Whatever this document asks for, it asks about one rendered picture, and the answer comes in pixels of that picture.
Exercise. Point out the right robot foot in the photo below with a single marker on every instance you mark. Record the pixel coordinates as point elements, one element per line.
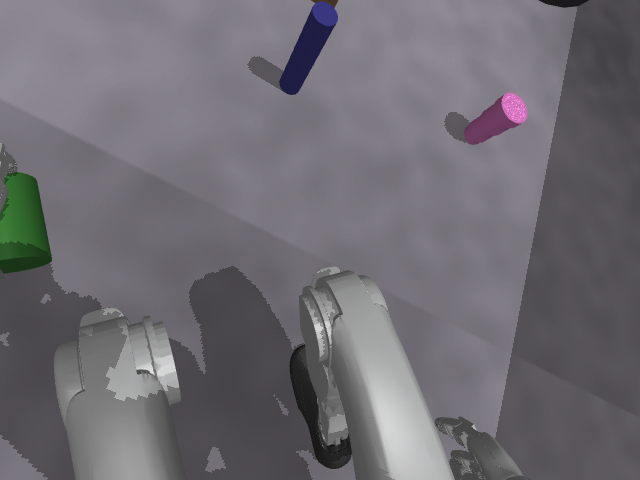
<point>331,456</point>

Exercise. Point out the right robot hand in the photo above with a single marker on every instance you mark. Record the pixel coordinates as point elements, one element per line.
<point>486,459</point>

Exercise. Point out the left robot hand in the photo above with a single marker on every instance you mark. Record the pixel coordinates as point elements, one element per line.
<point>7,166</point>

